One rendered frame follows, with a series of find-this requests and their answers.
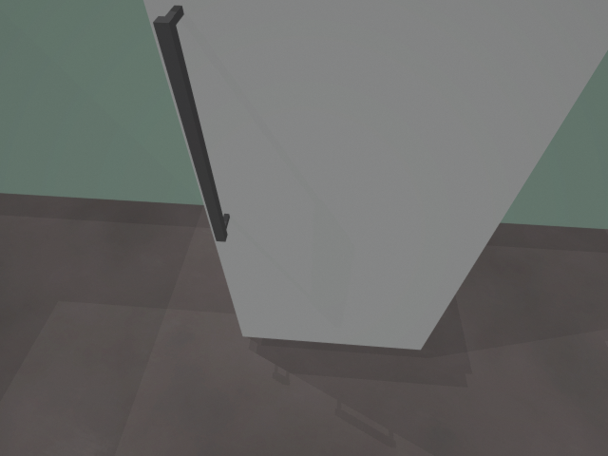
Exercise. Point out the handle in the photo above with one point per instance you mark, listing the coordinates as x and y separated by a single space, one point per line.
166 30

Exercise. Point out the fridge door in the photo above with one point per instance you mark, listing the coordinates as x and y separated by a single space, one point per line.
367 150

